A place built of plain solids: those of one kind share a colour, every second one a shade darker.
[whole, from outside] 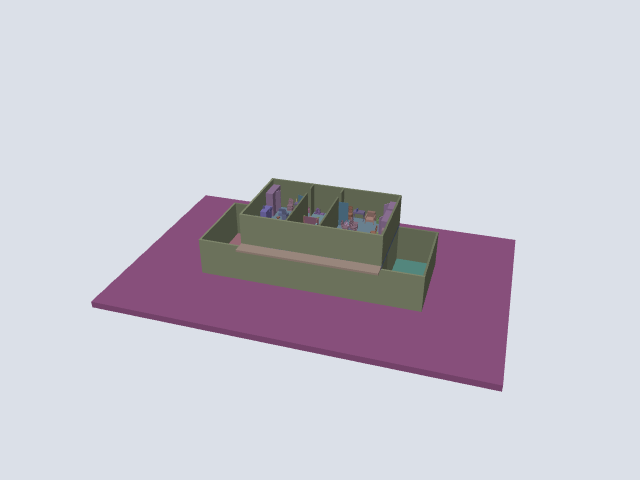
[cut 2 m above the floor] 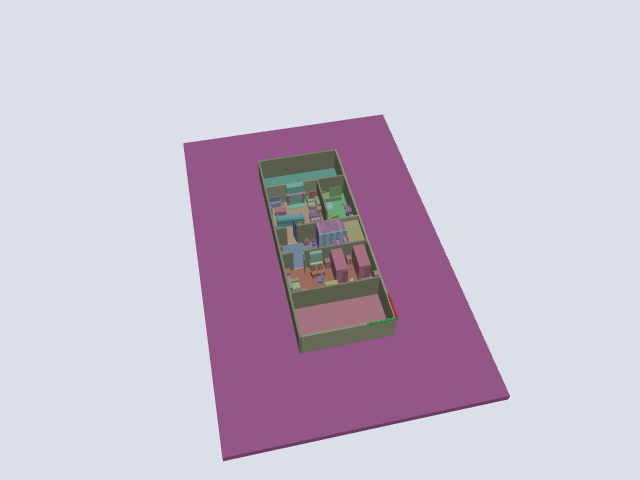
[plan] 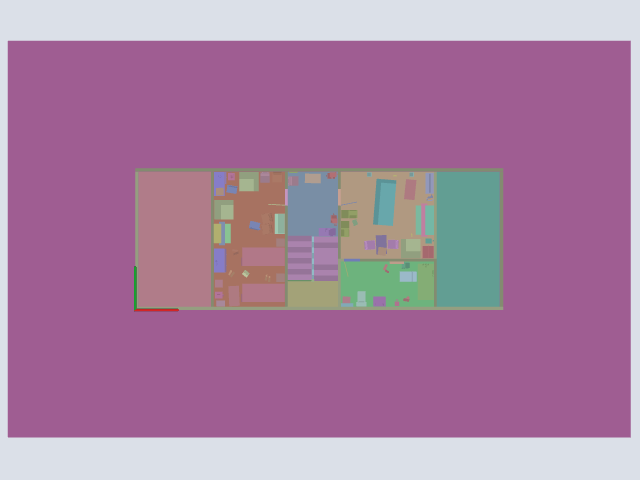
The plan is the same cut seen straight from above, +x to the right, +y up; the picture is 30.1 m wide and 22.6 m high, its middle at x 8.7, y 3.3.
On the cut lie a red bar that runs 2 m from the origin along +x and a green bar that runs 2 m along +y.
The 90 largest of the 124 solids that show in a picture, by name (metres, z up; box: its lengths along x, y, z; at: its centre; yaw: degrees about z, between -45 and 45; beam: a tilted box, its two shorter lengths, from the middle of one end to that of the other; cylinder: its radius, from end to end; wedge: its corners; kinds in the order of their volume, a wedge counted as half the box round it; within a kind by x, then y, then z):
{
 "under_1": {"box": [29.33, 18.68, 0.5], "at": [8.66, 3.34, -0.33]},
 "wall_1": {"box": [0.16, 6.36, 3.2], "at": [0.08, 3.34, 1.3]},
 "wall_2": {"box": [0.16, 6.36, 2.44], "at": [3.62, 3.34, 4.42]},
 "wall_3": {"box": [0.13, 6.36, 3.2], "at": [3.63, 3.34, 1.3]},
 "wall_4": {"box": [0.13, 4.76, 5.94], "at": [7.12, 2.54, 2.67]},
 "wall_5": {"box": [0.13, 0.82, 5.94], "at": [7.12, 6.11, 2.67]},
 "wall_6": {"box": [17.33, 0.16, 3.2], "at": [8.66, 0.08, 1.3]},
 "wall_7": {"box": [17.33, 0.16, 3.2], "at": [8.66, 6.6, 1.3]},
 "wall_8": {"box": [10.69, 0.16, 2.44], "at": [8.88, 0.08, 4.42]},
 "wall_9": {"box": [10.69, 0.16, 2.44], "at": [8.88, 6.6, 4.42]},
 "wall_10": {"box": [0.13, 2.13, 3.2], "at": [9.62, 1.23, 1.3]},
 "wall_11": {"box": [0.13, 4.76, 2.44], "at": [9.62, 2.54, 4.42]},
 "wall_12": {"box": [0.13, 2.5, 3.2], "at": [9.62, 3.67, 1.3]},
 "wall_13": {"box": [0.13, 0.82, 5.94], "at": [9.62, 6.11, 2.67]},
 "wall_14": {"box": [3.62, 0.13, 3.2], "at": [12.39, 2.35, 1.3]},
 "wall_15": {"box": [0.13, 2.13, 3.2], "at": [14.13, 1.23, 1.3]},
 "wall_16": {"box": [0.13, 4.1, 3.2], "at": [14.13, 4.47, 1.3]},
 "wall_17": {"box": [0.16, 6.36, 2.44], "at": [14.15, 3.34, 4.42]},
 "wall_18": {"box": [0.16, 6.36, 3.2], "at": [17.25, 3.34, 1.3]},
 "stair_1": {"box": [1.13, 0.29, 1.72], "at": [7.75, 1.53, 0.56]},
 "stair_2": {"box": [1.13, 0.55, 1.54], "at": [7.75, 1.66, 0.47]},
 "stair_3": {"box": [1.13, 0.81, 1.37], "at": [7.75, 1.79, 0.38]},
 "stair_4": {"box": [1.13, 1.07, 1.19], "at": [7.75, 1.92, 0.29]},
 "stair_5": {"box": [1.13, 1.33, 1.01], "at": [7.75, 2.05, 0.21]},
 "stair_6": {"box": [1.13, 1.59, 0.83], "at": [7.75, 2.18, 0.12]},
 "stair_7": {"box": [1.13, 1.85, 0.66], "at": [7.75, 2.31, 0.03]},
 "stair_8": {"box": [1.13, 2.11, 0.48], "at": [7.75, 2.44, -0.06]},
 "stair_9": {"box": [1.13, 2.11, 2.08], "at": [8.98, 2.42, 0.74]},
 "stair_10": {"box": [1.13, 1.85, 2.26], "at": [8.98, 2.55, 0.83]},
 "stair_11": {"box": [1.13, 1.59, 2.43], "at": [8.98, 2.68, 0.92]},
 "stair_12": {"box": [1.13, 1.33, 2.61], "at": [8.98, 2.81, 1.01]},
 "stair_13": {"box": [1.13, 0.55, 3.14], "at": [8.98, 3.2, 1.27]},
 "stair_14": {"box": [1.13, 0.29, 3.32], "at": [8.98, 3.33, 1.36]},
 "floor_potting_1": {"box": [3.41, 6.36, 0.5], "at": [1.86, 3.34, -0.25]},
 "floor_foreman_1": {"box": [3.35, 6.36, 0.5], "at": [5.38, 3.34, -0.25]},
 "floor_boiler_1": {"box": [2.97, 6.36, 0.5], "at": [15.69, 3.34, -0.25]},
 "floor_mess_1": {"box": [4.39, 4.1, 0.5], "at": [11.88, 4.47, -0.25]},
 "upper_floor_dorm_1": {"box": [3.35, 6.36, 0.16], "at": [5.38, 3.34, 3.12]},
 "upper_floor_dorm_2": {"box": [4.39, 6.36, 0.16], "at": [11.88, 3.34, 3.12]},
 "wardrobe_1": {"box": [0.6, 1.75, 2.0], "at": [4.01, 5.61, 4.2]},
 "wardrobe_2": {"box": [0.06, 0.55, 1.76], "at": [4.41, 5.58, 4.19], "yaw": -25.4},
 "wardrobe_3": {"box": [0.06, 0.58, 1.76], "at": [13.33, 3.85, 4.19], "yaw": -31.8},
 "wardrobe_4": {"box": [0.6, 1.82, 2.0], "at": [13.76, 3.81, 4.2]},
 "wardrobe_5": {"box": [0.6, 1.26, 2.0], "at": [13.76, 5.63, 4.2]},
 "bunk_1": {"box": [2.0, 0.87, 1.68], "at": [6.04, 0.81, 0.84]},
 "bunk_2": {"box": [2.0, 0.87, 1.68], "at": [6.04, 2.51, 0.84]},
 "stair_landing_1": {"box": [2.37, 1.23, 1.9], "at": [8.37, 0.77, 0.65]},
 "floor_wash_1": {"box": [4.39, 2.13, 0.5], "at": [11.88, 1.23, -0.25]},
 "floor_lobby_1": {"box": [2.37, 3.05, 0.5], "at": [8.37, 5.0, -0.25]},
 "chest_drawers_1": {"box": [0.5, 1.14, 1.0], "at": [3.96, 2.33, 0.5]},
 "chest_drawers_2": {"box": [0.5, 1.15, 0.99], "at": [3.96, 4.03, 3.7]},
 "chest_drawers_3": {"box": [0.5, 1.13, 1.0], "at": [3.96, 5.93, 0.5]},
 "upper_floor_next_1": {"box": [10.69, 1.0, 0.16], "at": [8.88, -0.5, 3.12]},
 "fixture_breast_mess_1": {"box": [0.42, 1.39, 2.95], "at": [13.86, 4.24, 1.43]},
 "armchair_club_1": {"box": [0.33, 0.92, 0.38], "at": [3.88, 4.72, 0.61]},
 "armchair_club_2": {"box": [0.9, 0.92, 0.35], "at": [4.18, 4.72, 0.24]},
 "armchair_club_3": {"box": [0.92, 0.9, 0.35], "at": [5.36, 6.04, 0.24]},
 "armchair_club_4": {"box": [0.92, 0.33, 0.38], "at": [5.36, 6.34, 0.61]},
 "armchair_club_5": {"box": [0.92, 0.33, 0.38], "at": [12.97, 2.6, 0.61]},
 "armchair_club_6": {"box": [0.92, 0.9, 0.35], "at": [12.97, 2.9, 0.24]},
 "upper_floor_landing_1": {"box": [2.37, 2.75, 0.16], "at": [8.37, 5.14, 3.12]},
 "fixture_breast_foreman_1": {"box": [0.35, 0.93, 2.95], "at": [3.87, 3.6, 1.43]},
 "sofa_1": {"box": [0.23, 2.16, 0.39], "at": [11.39, 5.1, 0.65], "yaw": -4.4},
 "sofa_2": {"box": [0.93, 2.16, 0.34], "at": [11.75, 5.07, 0.28], "yaw": -4.4},
 "tall_cupboard_1": {"box": [0.47, 0.96, 0.89], "at": [6.8, 4.06, 0.44]},
 "tall_cupboard_2": {"box": [0.3, 0.92, 0.99], "at": [6.88, 4.06, 1.38]},
 "bathtub_1": {"box": [0.76, 1.7, 0.41], "at": [13.68, 1.33, 0.2]},
 "stair_mid_1": {"box": [0.11, 0.26, 3.69], "at": [8.37, 2.56, 1.54]},
 "stair_mid_2": {"box": [0.11, 0.26, 3.87], "at": [8.37, 2.82, 1.63]},
 "stair_mid_3": {"box": [0.11, 0.26, 4.04], "at": [8.37, 3.08, 1.72]},
 "stair_mid_4": {"box": [0.11, 0.26, 4.22], "at": [8.37, 3.34, 1.81]},
 "trunk_1": {"box": [0.5, 0.95, 0.42], "at": [4.65, 0.66, 0.21], "yaw": 2.6},
 "trunk_2": {"box": [0.5, 0.95, 0.42], "at": [12.95, 5.67, 0.21], "yaw": -5.9},
 "billy_1": {"box": [0.42, 0.28, 2.02], "at": [4.02, 0.31, 1.01]},
 "bedside_locker_1": {"box": [0.4, 0.4, 0.64], "at": [6.84, 1.53, 0.32]},
 "bedside_locker_2": {"box": [0.4, 0.4, 0.73], "at": [6.84, 3.18, 0.36]},
 "tv_board_1": {"box": [0.4, 1.0, 0.48], "at": [13.86, 5.97, 0.24]},
 "laundry_basket_1": {"box": [0.37, 0.37, 0.6], "at": [3.94, 1.24, 0.3]},
 "laundry_basket_2": {"box": [0.37, 0.37, 0.6], "at": [9.94, 0.45, 0.3], "yaw": -2.6},
 "armchair_frame_1": {"box": [0.62, 0.26, 0.41], "at": [11.97, 6.36, 3.82]},
 "armchair_frame_2": {"box": [0.63, 0.74, 0.18], "at": [11.98, 6.08, 3.52]},
 "small_desk_1": {"box": [0.9, 0.5, 0.13], "at": [11.0, 6.26, 3.88]},
 "small_desk_2": {"box": [0.5, 0.9, 0.13], "at": [11.59, 3.08, 0.68], "yaw": 1.8},
 "recycling_crate_1": {"box": [0.48, 0.36, 0.28], "at": [4.55, 5.68, 0.14], "yaw": -9.5},
 "recycling_crate_2": {"box": [0.48, 0.36, 0.28], "at": [5.62, 3.98, 0.14], "yaw": -12.4},
 "stair_guard_1": {"box": [1.13, 0.08, 0.95], "at": [7.75, 3.81, 3.68]},
 "fixture_hearth_mess_1": {"box": [0.45, 1.39, 0.1], "at": [13.43, 4.24, 0.0]},
 "leaf_dorm_door_1": {"box": [0.78, 0.035, 2.03], "at": [10.07, 4.94, 4.21]},
 "leaf_mess_door_1": {"box": [0.78, 0.035, 2.03], "at": [10.06, 5.01, 1.01], "yaw": 11.0},
 "floor_gap_mess_door_1": {"box": [0.13, 0.78, 0.5], "at": [9.62, 5.31, -0.25]}
}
